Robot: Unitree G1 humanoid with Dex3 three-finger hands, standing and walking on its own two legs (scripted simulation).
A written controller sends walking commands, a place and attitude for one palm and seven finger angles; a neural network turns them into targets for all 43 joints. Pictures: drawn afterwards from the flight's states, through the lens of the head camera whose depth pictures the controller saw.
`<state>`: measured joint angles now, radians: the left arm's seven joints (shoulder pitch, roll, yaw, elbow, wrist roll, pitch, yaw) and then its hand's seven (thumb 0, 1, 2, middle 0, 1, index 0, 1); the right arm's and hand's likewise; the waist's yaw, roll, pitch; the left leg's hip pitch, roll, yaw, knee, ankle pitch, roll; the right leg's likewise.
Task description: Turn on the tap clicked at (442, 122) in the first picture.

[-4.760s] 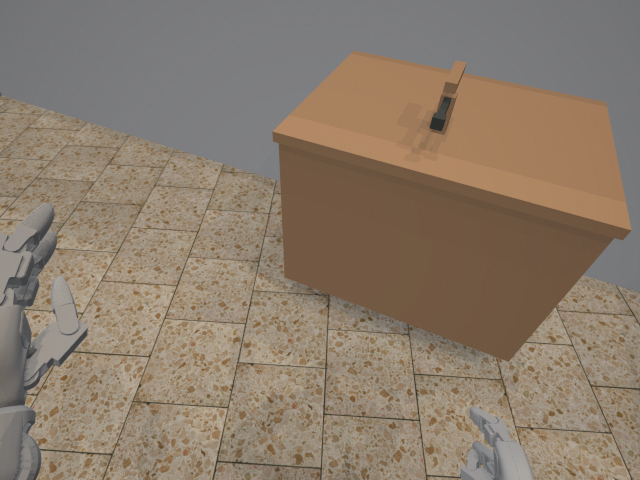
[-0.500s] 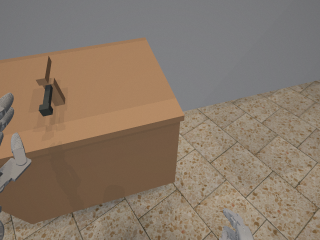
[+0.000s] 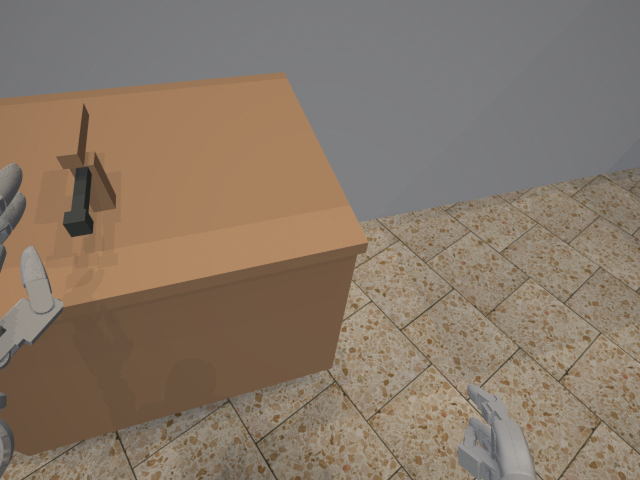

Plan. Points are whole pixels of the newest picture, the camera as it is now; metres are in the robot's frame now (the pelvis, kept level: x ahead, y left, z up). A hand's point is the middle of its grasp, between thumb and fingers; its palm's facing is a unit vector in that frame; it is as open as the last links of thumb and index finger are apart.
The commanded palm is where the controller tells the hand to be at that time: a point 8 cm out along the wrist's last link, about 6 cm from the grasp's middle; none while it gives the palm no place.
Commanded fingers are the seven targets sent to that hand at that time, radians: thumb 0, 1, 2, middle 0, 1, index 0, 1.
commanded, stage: come to a stop and stand still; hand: left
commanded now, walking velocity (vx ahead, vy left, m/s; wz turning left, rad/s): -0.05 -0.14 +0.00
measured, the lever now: (78, 222) +0.42 +0.38 +0.04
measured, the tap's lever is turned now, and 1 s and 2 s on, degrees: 0 0 0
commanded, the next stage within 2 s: look again from close up in 1.30 s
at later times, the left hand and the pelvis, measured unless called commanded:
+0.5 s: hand (87, 387) +0.16 +0.21 +0.16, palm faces +0.40 -0.85 -0.33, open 7.4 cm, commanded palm +0.11 +0.25 +0.18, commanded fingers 0.00 0.90 0.90 -0.20 -0.30 -0.20 -0.30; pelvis -0.05 -0.03 -0.01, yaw +0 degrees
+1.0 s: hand (86, 352) +0.19 +0.22 +0.16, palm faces +0.39 -0.85 -0.36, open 7.4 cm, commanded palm +0.14 +0.26 +0.18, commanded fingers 0.00 0.90 0.90 -0.20 -0.30 -0.20 -0.30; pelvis -0.03 -0.02 +0.00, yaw -1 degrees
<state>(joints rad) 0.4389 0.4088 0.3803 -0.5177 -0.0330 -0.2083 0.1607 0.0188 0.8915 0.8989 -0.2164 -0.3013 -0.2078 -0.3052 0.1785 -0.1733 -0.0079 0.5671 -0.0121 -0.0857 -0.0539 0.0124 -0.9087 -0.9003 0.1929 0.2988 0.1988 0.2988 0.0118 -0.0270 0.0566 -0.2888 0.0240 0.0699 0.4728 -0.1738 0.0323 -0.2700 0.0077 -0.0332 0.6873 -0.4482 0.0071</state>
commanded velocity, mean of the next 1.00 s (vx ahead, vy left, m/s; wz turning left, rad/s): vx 0.00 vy -0.01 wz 0.00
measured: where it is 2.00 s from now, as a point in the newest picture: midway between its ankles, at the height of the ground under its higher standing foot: outside the picture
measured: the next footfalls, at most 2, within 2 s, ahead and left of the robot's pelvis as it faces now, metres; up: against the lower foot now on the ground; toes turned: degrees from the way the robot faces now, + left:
right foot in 0.14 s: +0.01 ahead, -0.12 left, +0.00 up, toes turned -2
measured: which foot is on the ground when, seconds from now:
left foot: down 0.00-1.00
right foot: up 0.00-0.12, down 0.14-1.00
